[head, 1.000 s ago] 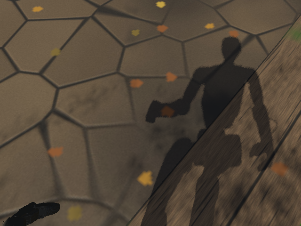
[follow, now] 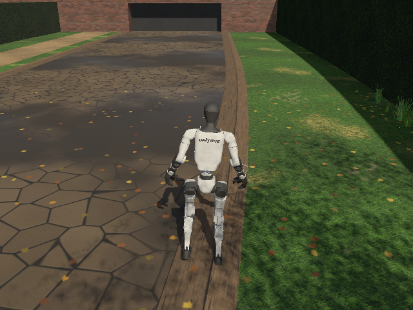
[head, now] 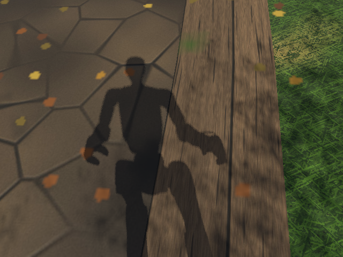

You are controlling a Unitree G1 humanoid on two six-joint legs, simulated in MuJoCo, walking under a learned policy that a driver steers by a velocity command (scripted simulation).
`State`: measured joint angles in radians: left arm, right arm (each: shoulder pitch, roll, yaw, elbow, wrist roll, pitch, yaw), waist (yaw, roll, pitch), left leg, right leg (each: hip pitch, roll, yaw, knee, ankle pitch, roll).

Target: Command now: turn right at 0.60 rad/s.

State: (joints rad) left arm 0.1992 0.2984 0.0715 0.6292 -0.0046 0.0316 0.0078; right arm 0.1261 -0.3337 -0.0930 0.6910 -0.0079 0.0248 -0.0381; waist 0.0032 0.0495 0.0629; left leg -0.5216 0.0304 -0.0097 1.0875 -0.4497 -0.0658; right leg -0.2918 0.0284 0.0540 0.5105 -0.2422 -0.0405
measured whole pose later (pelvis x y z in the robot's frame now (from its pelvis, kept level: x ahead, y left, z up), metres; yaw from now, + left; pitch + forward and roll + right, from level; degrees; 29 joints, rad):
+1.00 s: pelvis +0.28 -0.15 +0.00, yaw -24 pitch +1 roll -1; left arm 0.28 0.27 0.05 0.73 0.00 -0.07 -0.03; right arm 0.24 -0.32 -0.05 0.74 0.02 -0.08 0.00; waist 0.02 0.04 0.04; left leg -0.57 0.13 -0.02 1.11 -0.27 0.00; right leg -0.20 0.07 -0.03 0.36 -0.17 -0.06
